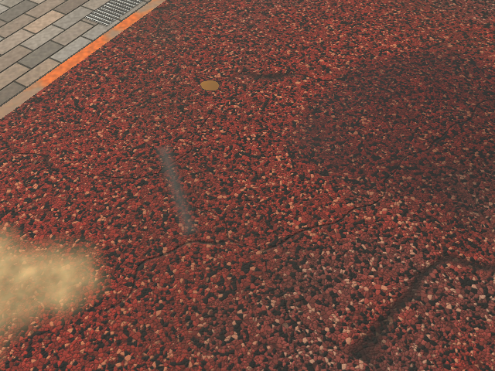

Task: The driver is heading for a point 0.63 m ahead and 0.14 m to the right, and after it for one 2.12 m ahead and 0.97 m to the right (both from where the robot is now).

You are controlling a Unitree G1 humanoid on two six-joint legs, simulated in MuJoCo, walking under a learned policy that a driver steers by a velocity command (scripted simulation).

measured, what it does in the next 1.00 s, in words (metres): walks ahead, turning right: left foot, then right foot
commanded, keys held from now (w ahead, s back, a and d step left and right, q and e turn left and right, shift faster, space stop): w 0.24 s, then w+e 0.56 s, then e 0.20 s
